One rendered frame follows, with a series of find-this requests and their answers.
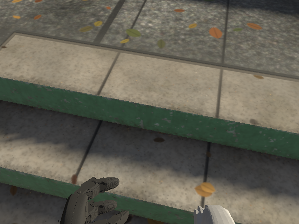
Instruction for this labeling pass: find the robot left hand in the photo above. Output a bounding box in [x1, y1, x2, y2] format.
[58, 176, 129, 224]

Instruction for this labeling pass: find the robot right thigh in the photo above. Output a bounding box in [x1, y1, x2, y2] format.
[193, 204, 235, 224]

